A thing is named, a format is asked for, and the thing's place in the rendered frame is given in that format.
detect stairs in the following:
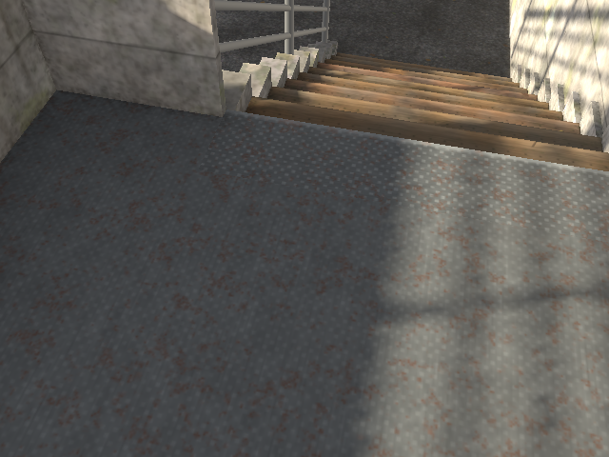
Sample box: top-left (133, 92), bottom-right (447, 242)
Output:
top-left (246, 52), bottom-right (609, 171)

